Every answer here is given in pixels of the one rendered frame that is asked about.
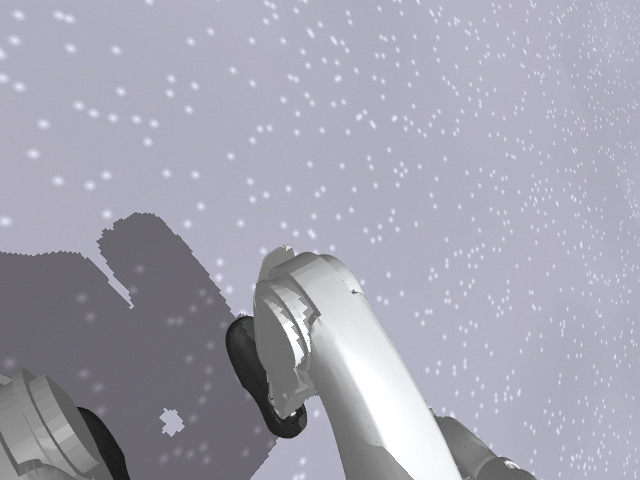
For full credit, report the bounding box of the right robot foot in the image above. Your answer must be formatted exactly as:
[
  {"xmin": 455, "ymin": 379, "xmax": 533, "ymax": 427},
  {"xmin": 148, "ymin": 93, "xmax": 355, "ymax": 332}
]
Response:
[{"xmin": 226, "ymin": 316, "xmax": 307, "ymax": 439}]

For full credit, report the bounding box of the left robot foot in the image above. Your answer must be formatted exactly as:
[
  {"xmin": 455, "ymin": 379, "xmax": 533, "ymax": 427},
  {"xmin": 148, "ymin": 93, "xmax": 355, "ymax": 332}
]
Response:
[{"xmin": 77, "ymin": 407, "xmax": 130, "ymax": 480}]

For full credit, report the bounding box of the right robot hand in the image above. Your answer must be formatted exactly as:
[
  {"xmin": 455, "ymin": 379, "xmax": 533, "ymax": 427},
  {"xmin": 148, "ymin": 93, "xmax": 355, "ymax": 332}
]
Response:
[{"xmin": 429, "ymin": 408, "xmax": 497, "ymax": 480}]

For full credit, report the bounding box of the right robot arm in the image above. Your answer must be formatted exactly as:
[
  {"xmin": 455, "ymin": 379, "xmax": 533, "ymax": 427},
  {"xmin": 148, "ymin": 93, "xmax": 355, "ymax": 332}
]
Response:
[{"xmin": 476, "ymin": 457, "xmax": 537, "ymax": 480}]

